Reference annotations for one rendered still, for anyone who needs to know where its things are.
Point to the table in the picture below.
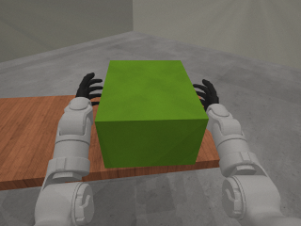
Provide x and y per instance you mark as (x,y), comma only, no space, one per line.
(28,127)

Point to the left robot forearm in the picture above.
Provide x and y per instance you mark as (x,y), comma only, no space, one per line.
(70,159)

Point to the carton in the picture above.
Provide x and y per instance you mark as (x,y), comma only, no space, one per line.
(149,115)

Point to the right robot forearm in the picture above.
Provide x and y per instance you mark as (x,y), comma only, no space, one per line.
(230,142)

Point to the robot left hand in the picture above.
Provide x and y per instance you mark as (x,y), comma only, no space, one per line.
(85,88)

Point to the robot right hand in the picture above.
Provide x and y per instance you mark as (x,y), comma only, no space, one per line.
(210,95)

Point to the left robot upper arm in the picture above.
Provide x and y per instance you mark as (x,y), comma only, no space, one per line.
(65,204)

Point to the right robot upper arm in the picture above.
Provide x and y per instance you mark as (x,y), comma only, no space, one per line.
(253,201)

